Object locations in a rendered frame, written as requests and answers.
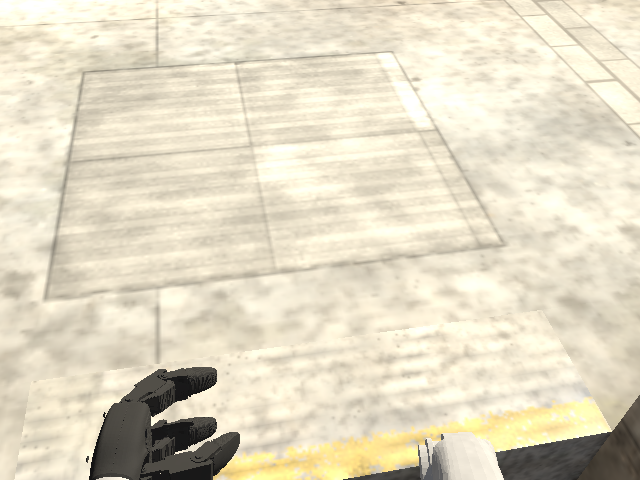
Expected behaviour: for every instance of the left robot hand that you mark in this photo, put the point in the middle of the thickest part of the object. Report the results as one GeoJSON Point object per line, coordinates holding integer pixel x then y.
{"type": "Point", "coordinates": [129, 447]}

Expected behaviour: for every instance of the robot right thigh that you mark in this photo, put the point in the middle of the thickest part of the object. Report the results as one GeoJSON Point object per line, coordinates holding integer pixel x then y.
{"type": "Point", "coordinates": [458, 456]}

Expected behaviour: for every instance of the right robot shin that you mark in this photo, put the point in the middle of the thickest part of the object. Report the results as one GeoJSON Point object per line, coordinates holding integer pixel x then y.
{"type": "Point", "coordinates": [491, 446]}

